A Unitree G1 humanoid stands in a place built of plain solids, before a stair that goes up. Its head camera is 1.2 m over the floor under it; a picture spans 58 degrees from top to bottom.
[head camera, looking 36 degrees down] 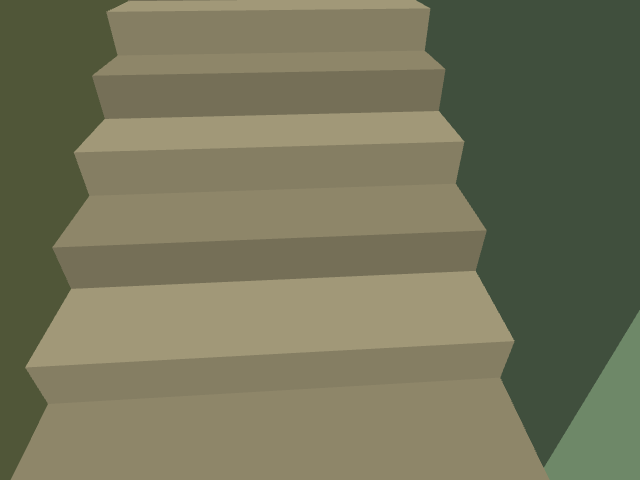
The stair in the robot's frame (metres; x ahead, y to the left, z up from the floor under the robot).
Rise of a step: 0.16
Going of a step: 0.29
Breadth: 1.25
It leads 4 degrees to the left of straight ahead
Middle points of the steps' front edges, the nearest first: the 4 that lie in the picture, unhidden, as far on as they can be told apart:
0.73 0.11 0.31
1.01 0.13 0.47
1.30 0.15 0.62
1.59 0.17 0.78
